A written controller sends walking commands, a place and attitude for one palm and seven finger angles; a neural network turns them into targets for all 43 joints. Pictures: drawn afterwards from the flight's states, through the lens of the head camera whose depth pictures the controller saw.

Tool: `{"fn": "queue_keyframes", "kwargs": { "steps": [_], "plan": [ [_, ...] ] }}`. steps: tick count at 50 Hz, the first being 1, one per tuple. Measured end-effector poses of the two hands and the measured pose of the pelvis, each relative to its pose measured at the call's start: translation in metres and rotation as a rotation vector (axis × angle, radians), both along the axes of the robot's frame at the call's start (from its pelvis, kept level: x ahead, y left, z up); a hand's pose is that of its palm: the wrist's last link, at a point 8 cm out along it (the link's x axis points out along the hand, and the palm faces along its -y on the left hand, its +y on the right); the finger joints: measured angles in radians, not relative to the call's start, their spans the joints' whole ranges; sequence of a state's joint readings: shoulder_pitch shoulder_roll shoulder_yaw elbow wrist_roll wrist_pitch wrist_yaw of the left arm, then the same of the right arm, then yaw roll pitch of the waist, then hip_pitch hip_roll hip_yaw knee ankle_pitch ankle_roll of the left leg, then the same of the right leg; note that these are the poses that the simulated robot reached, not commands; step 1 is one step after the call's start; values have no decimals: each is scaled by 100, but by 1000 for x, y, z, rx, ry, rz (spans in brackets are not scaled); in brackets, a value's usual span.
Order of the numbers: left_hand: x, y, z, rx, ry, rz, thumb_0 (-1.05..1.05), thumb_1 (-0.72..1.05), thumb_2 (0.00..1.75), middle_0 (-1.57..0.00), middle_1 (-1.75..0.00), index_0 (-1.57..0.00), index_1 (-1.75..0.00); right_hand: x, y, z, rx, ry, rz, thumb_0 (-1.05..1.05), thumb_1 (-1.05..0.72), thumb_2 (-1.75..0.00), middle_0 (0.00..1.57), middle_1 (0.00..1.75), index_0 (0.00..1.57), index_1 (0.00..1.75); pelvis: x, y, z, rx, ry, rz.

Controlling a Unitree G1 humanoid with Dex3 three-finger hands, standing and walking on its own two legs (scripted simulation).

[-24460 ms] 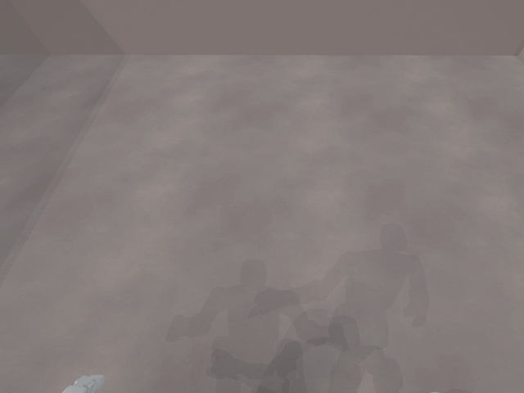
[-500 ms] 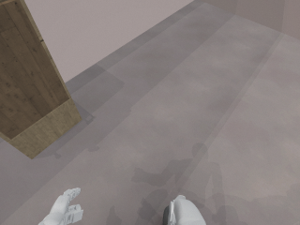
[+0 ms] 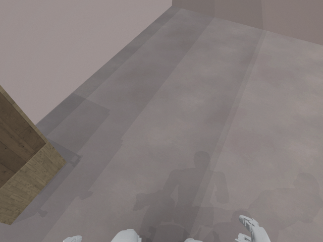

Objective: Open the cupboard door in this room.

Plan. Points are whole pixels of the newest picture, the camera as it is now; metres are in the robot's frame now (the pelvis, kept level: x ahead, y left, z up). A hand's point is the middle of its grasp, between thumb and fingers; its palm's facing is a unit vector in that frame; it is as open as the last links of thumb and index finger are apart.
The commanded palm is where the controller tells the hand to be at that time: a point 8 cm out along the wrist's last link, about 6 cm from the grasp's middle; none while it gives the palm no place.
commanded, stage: walk to a spot facing it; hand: left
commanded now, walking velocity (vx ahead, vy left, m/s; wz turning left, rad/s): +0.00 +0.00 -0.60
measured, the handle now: out of the picture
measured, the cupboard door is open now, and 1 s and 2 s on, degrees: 0 0 0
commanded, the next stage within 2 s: turn to face it in 1.34 s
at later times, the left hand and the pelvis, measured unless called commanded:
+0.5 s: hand (100, 227) +0.17 +0.19 -0.16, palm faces -0.33 -0.92 -0.21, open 7.4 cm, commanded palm none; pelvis +0.00 +0.03 +0.01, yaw -20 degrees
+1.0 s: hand (119, 227) +0.17 +0.13 -0.15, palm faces -0.51 -0.83 -0.22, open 7.4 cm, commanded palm none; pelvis +0.04 -0.01 +0.01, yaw -34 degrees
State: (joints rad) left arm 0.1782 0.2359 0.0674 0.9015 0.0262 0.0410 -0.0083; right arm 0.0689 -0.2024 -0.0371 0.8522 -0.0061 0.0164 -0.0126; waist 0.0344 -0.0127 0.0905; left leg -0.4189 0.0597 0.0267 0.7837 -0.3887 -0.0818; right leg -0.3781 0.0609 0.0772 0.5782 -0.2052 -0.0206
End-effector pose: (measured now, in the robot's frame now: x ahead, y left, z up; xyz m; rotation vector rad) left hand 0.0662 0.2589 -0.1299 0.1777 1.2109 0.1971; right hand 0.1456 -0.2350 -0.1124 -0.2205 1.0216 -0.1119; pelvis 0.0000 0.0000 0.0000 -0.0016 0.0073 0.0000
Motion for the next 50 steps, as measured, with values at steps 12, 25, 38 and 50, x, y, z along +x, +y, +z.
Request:
{"fn": "queue_keyframes", "kwargs": {
  "steps": [12,25,38,50],
  "plan": [
    [19,51,-1,-26,95,-105,1,91,90,-20,-30,-20,-30,-57,27,24,-58,61,-160,0,-91,-90,20,30,20,30,13,44,15,-43,-1,-160],
    [109,-22,3,-25,41,-398,1,91,90,-19,-30,-19,-30,-209,21,-6,28,288,-502,0,-91,-90,20,30,20,30,4,27,9,-17,6,-348],
    [144,-112,30,12,-81,-606,1,91,90,-20,-30,-20,-30,-259,-18,-22,93,287,-655,1,-91,-90,20,29,20,30,-8,-12,11,25,-8,-509],
    [123,-80,13,-2,93,-582,1,90,90,-20,-30,-20,-30,-172,-48,3,20,112,-635,0,-91,-90,20,29,20,30,36,-13,15,1,9,-601]
  ]
}}
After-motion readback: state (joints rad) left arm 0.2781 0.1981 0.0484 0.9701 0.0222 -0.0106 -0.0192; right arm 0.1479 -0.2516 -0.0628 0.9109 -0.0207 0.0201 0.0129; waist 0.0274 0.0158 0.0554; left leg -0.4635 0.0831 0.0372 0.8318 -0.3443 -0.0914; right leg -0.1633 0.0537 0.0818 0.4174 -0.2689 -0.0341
